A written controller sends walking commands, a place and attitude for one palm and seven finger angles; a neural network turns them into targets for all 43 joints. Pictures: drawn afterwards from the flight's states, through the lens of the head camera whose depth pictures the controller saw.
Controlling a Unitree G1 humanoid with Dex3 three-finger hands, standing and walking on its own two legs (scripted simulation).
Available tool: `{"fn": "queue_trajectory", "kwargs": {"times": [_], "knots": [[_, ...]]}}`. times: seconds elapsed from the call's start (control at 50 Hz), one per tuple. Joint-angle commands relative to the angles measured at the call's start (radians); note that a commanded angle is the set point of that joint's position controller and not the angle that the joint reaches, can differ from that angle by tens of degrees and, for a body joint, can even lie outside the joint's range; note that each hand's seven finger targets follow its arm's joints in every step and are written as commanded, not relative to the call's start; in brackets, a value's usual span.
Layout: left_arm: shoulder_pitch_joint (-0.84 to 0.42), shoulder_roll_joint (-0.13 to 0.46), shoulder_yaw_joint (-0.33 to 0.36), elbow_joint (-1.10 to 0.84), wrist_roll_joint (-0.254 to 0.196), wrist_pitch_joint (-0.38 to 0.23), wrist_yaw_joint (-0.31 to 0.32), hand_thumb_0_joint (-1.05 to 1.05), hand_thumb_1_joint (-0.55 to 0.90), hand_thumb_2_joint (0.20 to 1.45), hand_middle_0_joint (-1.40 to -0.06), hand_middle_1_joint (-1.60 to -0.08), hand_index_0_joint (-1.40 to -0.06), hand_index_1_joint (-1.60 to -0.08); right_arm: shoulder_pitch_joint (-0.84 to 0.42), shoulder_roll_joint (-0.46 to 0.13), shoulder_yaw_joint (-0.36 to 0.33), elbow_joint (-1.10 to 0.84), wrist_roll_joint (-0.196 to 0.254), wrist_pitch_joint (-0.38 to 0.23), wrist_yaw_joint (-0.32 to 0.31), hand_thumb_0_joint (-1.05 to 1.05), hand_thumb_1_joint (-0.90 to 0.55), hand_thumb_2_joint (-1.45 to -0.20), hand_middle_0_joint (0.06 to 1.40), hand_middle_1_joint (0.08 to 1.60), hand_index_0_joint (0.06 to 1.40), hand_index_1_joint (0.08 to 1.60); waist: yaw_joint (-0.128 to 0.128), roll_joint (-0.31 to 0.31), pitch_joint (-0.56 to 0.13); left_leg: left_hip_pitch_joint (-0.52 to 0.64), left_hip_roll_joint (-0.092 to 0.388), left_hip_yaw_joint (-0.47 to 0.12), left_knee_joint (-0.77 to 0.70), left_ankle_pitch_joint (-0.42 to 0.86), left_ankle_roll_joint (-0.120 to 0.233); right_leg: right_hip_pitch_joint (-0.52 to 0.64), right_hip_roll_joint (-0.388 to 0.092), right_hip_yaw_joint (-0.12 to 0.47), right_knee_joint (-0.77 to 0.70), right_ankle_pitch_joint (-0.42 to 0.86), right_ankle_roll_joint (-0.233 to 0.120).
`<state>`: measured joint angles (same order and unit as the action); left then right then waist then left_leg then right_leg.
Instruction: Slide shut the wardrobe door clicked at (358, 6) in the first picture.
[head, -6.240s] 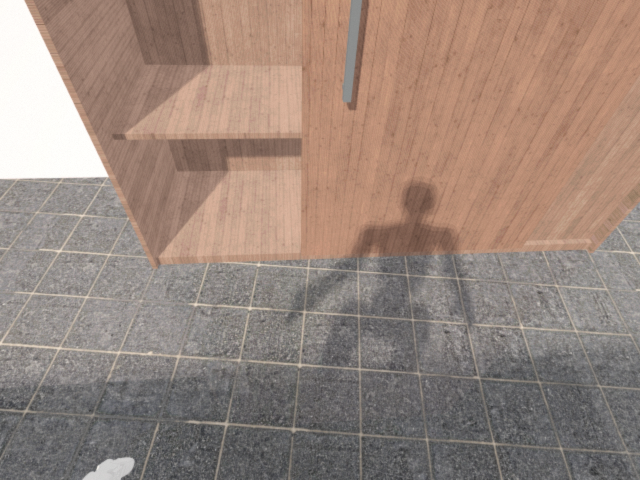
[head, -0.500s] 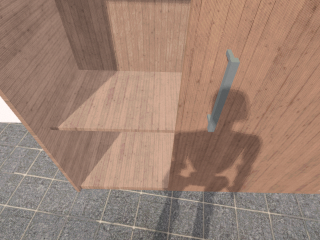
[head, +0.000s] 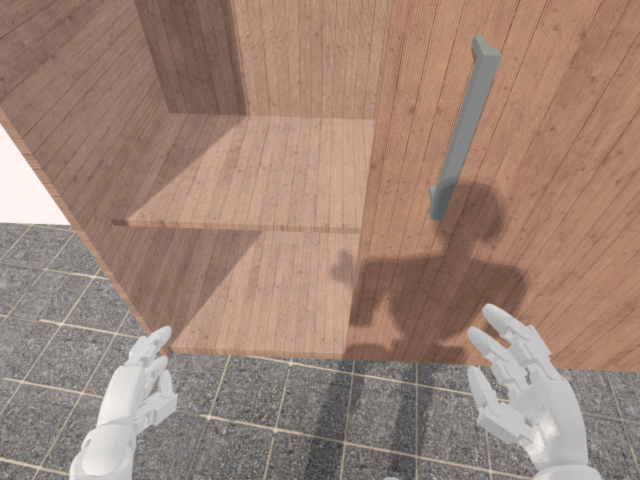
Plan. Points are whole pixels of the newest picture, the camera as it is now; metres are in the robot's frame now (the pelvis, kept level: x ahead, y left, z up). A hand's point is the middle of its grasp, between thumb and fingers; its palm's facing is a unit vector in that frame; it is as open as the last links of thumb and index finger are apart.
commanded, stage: raise the hand with hooked fingers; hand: right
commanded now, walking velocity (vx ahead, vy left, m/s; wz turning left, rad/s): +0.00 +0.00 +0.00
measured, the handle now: (455, 139) +0.54 -0.15 +0.16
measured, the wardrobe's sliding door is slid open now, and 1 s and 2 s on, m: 0.56 0.56 0.56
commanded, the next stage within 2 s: move the hooked fingers beside the handle in 1.72 s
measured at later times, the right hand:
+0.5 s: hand (573, 386) +0.22 -0.23 +0.09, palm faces +0.00 +1.00 -0.05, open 11.3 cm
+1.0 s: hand out of the picture +0.24 -0.30 +0.15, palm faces +0.05 +1.00 -0.06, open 13.8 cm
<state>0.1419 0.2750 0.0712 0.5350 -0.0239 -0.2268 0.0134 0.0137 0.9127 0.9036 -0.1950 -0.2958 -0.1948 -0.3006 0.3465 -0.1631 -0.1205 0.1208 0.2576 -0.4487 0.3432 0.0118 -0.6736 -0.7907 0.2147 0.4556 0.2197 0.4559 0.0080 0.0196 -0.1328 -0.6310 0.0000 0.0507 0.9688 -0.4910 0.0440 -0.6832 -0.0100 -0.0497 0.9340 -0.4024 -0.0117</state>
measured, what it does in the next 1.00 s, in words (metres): stands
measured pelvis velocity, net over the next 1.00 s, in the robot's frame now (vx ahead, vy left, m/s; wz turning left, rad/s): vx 0.00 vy -0.03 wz -0.04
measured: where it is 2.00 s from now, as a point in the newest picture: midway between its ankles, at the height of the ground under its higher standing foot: outside the picture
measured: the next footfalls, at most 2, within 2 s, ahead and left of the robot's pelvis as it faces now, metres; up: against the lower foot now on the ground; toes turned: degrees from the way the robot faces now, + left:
none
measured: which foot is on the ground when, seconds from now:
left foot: down 0.00-1.00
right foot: down 0.00-1.00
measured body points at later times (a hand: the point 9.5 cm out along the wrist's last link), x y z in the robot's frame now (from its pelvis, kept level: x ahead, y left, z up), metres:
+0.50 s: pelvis -0.01 -0.02 +0.01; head +0.01 -0.01 +0.46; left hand +0.12 +0.22 -0.07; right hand +0.22 -0.29 +0.09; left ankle +0.00 +0.09 -0.68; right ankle +0.04 -0.12 -0.68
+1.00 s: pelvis +0.00 -0.03 +0.04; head +0.00 -0.03 +0.49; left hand +0.20 +0.18 -0.02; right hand +0.23 -0.35 +0.16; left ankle +0.00 +0.09 -0.68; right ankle +0.04 -0.12 -0.68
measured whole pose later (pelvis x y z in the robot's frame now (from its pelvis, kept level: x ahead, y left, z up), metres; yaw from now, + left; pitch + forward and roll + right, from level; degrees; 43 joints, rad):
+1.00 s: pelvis +0.00 -0.03 +0.04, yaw -2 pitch +1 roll +2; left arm 0.22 0.25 -0.07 0.60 -0.05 -0.29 0.08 0.01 0.90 0.90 -0.20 -0.30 -0.20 -0.30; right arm 0.07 -0.39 -0.37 0.14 0.35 -0.11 0.44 -0.01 0.46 -0.32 0.30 1.17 0.30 1.17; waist -0.04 -0.04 -0.03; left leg -0.29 0.00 0.09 0.61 -0.33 0.00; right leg -0.41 0.01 -0.01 0.68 -0.29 -0.05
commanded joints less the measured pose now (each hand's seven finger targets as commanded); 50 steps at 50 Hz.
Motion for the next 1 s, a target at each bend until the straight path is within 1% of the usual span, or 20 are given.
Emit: {"fn": "queue_trajectory", "kwargs": {"times": [0.0,0.02,0.04,0.06,0.08,0.14,0.18,0.24,0.28,0.34,0.4,0.44,0.48,0.54,0.62,0.64,0.7,0.8,0.94,0.98], "knots": [[-0.021,0.077,0.007,-0.220,-0.006,0.009,0.024,0.000,0.900,0.900,-0.200,-0.300,-0.200,-0.300,-0.002,-0.166,-0.130,-0.319,0.041,-0.004,-0.059,0.000,-0.433,-0.700,0.233,0.600,0.233,0.600,-0.033,-0.068,-0.108,0.037,0.005,-0.088,-0.195,0.131,-0.024,0.062,0.032,0.029,-0.065,0.103,-0.017],[0.005,0.071,0.003,-0.209,-0.002,0.009,0.031,0.000,0.900,0.900,-0.200,-0.300,-0.200,-0.300,-0.059,-0.181,-0.138,-0.363,0.031,-0.022,-0.085,0.000,-0.410,-0.690,0.235,0.615,0.235,0.615,-0.013,-0.075,-0.105,0.013,-0.001,-0.087,-0.195,0.119,-0.024,0.072,0.021,0.043,-0.056,0.098,-0.020],[0.027,0.076,-0.004,-0.200,0.003,0.010,0.039,0.000,0.900,0.900,-0.200,-0.300,-0.200,-0.300,-0.143,-0.201,-0.127,-0.423,0.026,-0.047,-0.094,0.000,-0.387,-0.680,0.237,0.630,0.237,0.630,0.014,-0.042,-0.097,-0.013,-0.011,-0.089,-0.186,0.097,-0.025,0.057,0.010,0.064,-0.041,0.085,-0.025],[0.031,0.072,-0.009,-0.197,0.004,0.001,0.045,0.000,0.900,0.900,-0.200,-0.300,-0.200,-0.300,-0.193,-0.198,-0.105,-0.467,0.018,-0.075,-0.094,0.000,-0.363,-0.670,0.238,0.645,0.238,0.645,0.025,-0.092,-0.124,-0.016,-0.012,-0.096,-0.188,0.081,-0.021,0.073,0.007,0.070,-0.035,0.079,-0.028],[0.037,0.068,-0.019,-0.183,0.004,-0.009,0.049,0.000,0.900,0.900,-0.200,-0.300,-0.200,-0.300,-0.193,-0.182,-0.076,-0.452,0.013,-0.091,-0.088,0.000,-0.340,-0.660,0.240,0.660,0.240,0.660,0.036,-0.128,-0.106,-0.045,-0.017,-0.082,-0.187,0.057,-0.017,0.084,0.002,0.078,-0.036,0.062,-0.027],[0.043,0.096,-0.042,-0.140,-0.006,-0.040,0.066,0.000,0.900,0.900,-0.200,-0.300,-0.200,-0.300,-0.273,-0.198,-0.030,-0.379,0.028,-0.083,-0.028,0.000,-0.270,-0.630,0.245,0.705,0.245,0.705,0.076,-0.112,-0.059,-0.072,-0.025,-0.085,-0.221,-0.017,-0.019,0.079,-0.005,0.102,-0.039,-0.002,-0.031],[0.041,0.104,-0.052,-0.132,-0.016,-0.057,0.075,0.000,0.900,0.900,-0.200,-0.300,-0.200,-0.300,-0.259,-0.229,-0.051,-0.321,0.039,-0.030,0.011,0.000,-0.223,-0.610,0.248,0.735,0.248,0.735,0.061,-0.094,-0.073,-0.023,-0.017,-0.092,-0.262,-0.058,-0.023,0.083,-0.001,0.105,-0.070,-0.027,-0.031],[0.025,0.106,-0.062,-0.130,-0.025,-0.068,0.083,0.000,0.900,0.900,-0.200,-0.300,-0.200,-0.300,-0.215,-0.287,-0.134,-0.227,0.063,0.086,0.038,0.000,-0.153,-0.580,0.253,0.780,0.253,0.780,0.011,-0.079,-0.093,0.056,-0.009,-0.096,-0.302,-0.065,-0.024,0.089,0.001,0.107,-0.114,-0.001,-0.031],[0.010,0.092,-0.065,-0.129,-0.024,-0.077,0.080,0.000,0.900,0.900,-0.200,-0.300,-0.200,-0.300,-0.194,-0.281,-0.167,-0.250,0.085,0.132,0.030,0.000,-0.107,-0.560,0.257,0.810,0.257,0.810,-0.016,-0.088,-0.120,0.105,-0.004,-0.075,-0.312,-0.017,-0.026,0.129,0.004,0.108,-0.153,0.035,-0.027],[0.003,0.081,-0.060,-0.120,-0.018,-0.081,0.070,0.000,0.900,0.900,-0.200,-0.300,-0.200,-0.300,-0.137,-0.308,-0.251,-0.218,0.102,0.160,0.001,0.000,-0.037,-0.530,0.262,0.855,0.262,0.855,-0.050,-0.016,-0.124,0.166,-0.010,-0.056,-0.312,0.080,-0.027,0.138,0.003,0.107,-0.182,0.116,-0.023],[0.017,0.086,-0.056,-0.112,-0.019,-0.089,0.059,0.000,0.900,0.900,-0.200,-0.300,-0.200,-0.300,-0.149,-0.280,-0.233,-0.243,0.099,0.139,-0.007,0.000,0.033,-0.500,0.267,0.900,0.267,0.900,-0.032,-0.038,-0.066,0.136,-0.015,-0.030,-0.320,0.105,-0.031,0.163,0.002,0.095,-0.213,0.119,-0.021],[0.029,0.100,-0.053,-0.112,-0.015,-0.095,0.056,0.000,0.900,0.900,-0.200,-0.300,-0.200,-0.300,-0.166,-0.306,-0.248,-0.240,0.097,0.131,-0.003,0.000,0.080,-0.480,0.270,0.930,0.270,0.930,-0.032,-0.023,-0.067,0.147,-0.021,-0.024,-0.320,0.117,-0.027,0.182,0.002,0.098,-0.225,0.130,-0.023],[0.047,0.104,-0.049,-0.110,-0.020,-0.107,0.055,0.000,0.900,0.900,-0.200,-0.300,-0.200,-0.300,-0.183,-0.301,-0.236,-0.266,0.095,0.118,0.009,0.000,0.127,-0.460,0.273,0.960,0.273,0.960,-0.023,-0.063,-0.095,0.150,-0.021,-0.017,-0.327,0.127,-0.028,0.225,0.003,0.090,-0.239,0.130,-0.024],[0.057,0.122,-0.049,-0.099,-0.021,-0.115,0.060,0.000,0.900,0.900,-0.200,-0.300,-0.200,-0.300,-0.218,-0.326,-0.249,-0.256,0.101,0.125,0.020,0.000,0.197,-0.430,0.278,1.005,0.278,1.005,-0.015,-0.052,-0.073,0.151,-0.028,-0.005,-0.336,0.142,-0.024,0.252,0.000,0.102,-0.259,0.130,-0.024],[0.060,0.125,-0.049,-0.089,-0.025,-0.131,0.063,0.000,0.900,0.900,-0.200,-0.300,-0.200,-0.300,-0.261,-0.342,-0.256,-0.316,0.095,0.131,0.018,0.000,0.290,-0.390,0.285,1.065,0.285,1.065,-0.015,-0.124,-0.111,0.172,-0.028,0.023,-0.336,0.203,-0.020,0.345,-0.006,0.117,-0.299,0.171,-0.020],[0.063,0.131,-0.051,-0.086,-0.021,-0.129,0.063,0.000,0.900,0.900,-0.200,-0.300,-0.200,-0.300,-0.272,-0.371,-0.278,-0.306,0.095,0.143,0.018,0.000,0.313,-0.380,0.287,1.080,0.287,1.080,-0.018,-0.129,-0.100,0.180,-0.034,0.023,-0.341,0.218,-0.017,0.353,-0.006,0.121,-0.304,0.184,-0.020],[0.052,0.127,-0.055,-0.080,-0.027,-0.126,0.067,0.000,0.900,0.900,-0.200,-0.300,-0.200,-0.300,-0.294,-0.364,-0.281,-0.275,0.101,0.168,0.022,0.000,0.383,-0.350,0.292,1.125,0.292,1.125,-0.018,-0.112,-0.065,0.193,-0.032,0.032,-0.364,0.224,-0.019,0.369,-0.009,0.124,-0.335,0.176,-0.016],[0.039,0.128,-0.064,-0.079,-0.033,-0.118,0.075,0.000,0.900,0.900,-0.200,-0.300,-0.200,-0.300,-0.368,-0.396,-0.307,-0.235,0.111,0.227,0.062,0.000,0.500,-0.300,0.300,1.200,0.300,1.200,-0.025,-0.120,-0.063,0.240,-0.036,0.032,-0.401,0.276,-0.016,0.419,-0.006,0.123,-0.366,0.226,-0.015],[0.019,0.128,-0.082,-0.075,-0.035,-0.109,0.087,0.000,0.900,0.900,-0.200,-0.300,-0.200,-0.300,-0.492,-0.453,-0.343,-0.175,0.114,0.296,0.108,0.000,0.500,-0.300,0.300,1.200,0.300,1.200,-0.028,-0.112,-0.032,0.274,-0.042,0.030,-0.460,0.269,-0.013,0.463,-0.005,0.133,-0.415,0.212,-0.017],[0.013,0.125,-0.084,-0.074,-0.036,-0.109,0.089,0.000,0.900,0.900,-0.200,-0.300,-0.200,-0.300,-0.529,-0.469,-0.356,-0.176,0.117,0.305,0.118,0.000,0.500,-0.300,0.300,1.200,0.300,1.200,-0.025,-0.111,-0.053,0.288,-0.039,0.029,-0.471,0.287,-0.015,0.487,-0.004,0.133,-0.422,0.230,-0.019]]}}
